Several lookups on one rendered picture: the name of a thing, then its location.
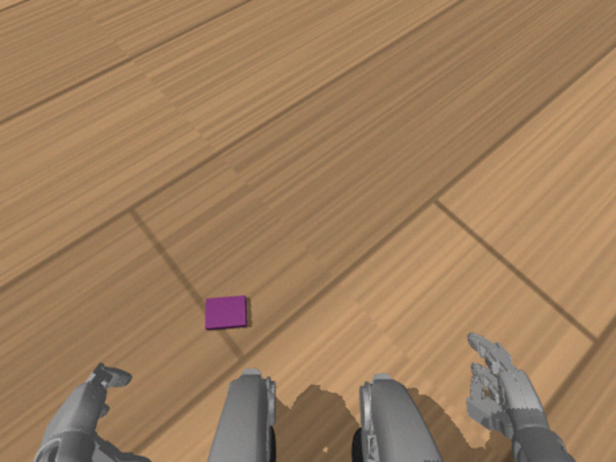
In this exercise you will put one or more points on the right robot hand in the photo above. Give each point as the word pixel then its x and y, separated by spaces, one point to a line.
pixel 513 403

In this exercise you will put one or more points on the right robot arm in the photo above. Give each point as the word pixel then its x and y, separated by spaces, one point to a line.
pixel 538 444

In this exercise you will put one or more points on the small box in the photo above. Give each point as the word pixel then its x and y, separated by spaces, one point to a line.
pixel 225 312

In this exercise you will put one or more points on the left robot hand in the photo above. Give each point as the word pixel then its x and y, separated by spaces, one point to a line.
pixel 84 406

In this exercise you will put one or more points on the left robot arm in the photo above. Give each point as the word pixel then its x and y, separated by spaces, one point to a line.
pixel 69 446

